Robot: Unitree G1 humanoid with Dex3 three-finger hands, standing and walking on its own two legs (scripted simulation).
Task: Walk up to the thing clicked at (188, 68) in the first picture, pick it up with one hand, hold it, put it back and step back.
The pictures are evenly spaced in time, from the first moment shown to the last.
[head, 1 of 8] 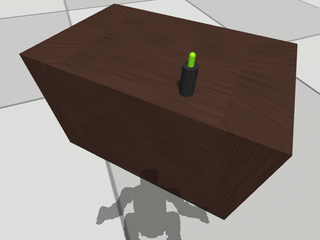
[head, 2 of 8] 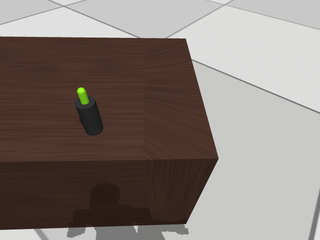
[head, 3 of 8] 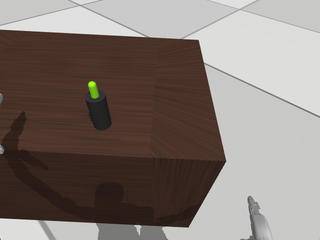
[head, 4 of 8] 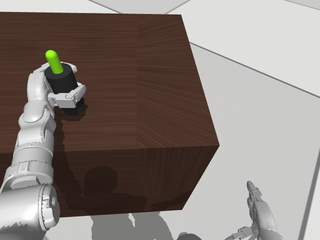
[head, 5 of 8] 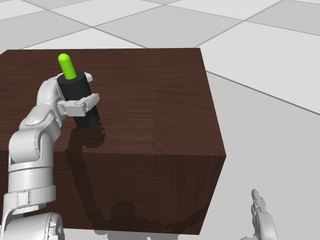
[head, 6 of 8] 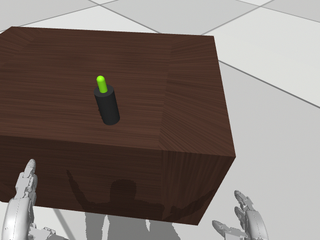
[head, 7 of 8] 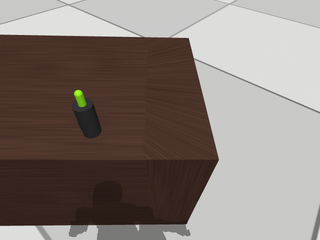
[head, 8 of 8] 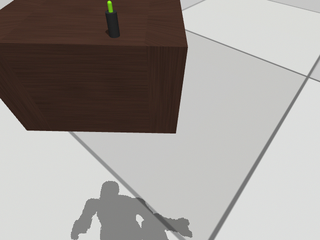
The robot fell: no
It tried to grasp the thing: yes
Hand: left
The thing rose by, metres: 0.22
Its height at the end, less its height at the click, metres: +0.00
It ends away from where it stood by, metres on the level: 0.02
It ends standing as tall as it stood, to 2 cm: yes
